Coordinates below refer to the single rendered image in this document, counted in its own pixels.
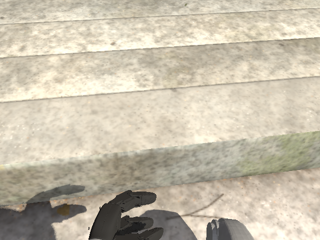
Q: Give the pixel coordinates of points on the robot left hand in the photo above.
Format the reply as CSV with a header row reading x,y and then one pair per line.
x,y
108,224

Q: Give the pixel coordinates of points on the robot right thigh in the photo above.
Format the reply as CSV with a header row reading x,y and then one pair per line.
x,y
227,229

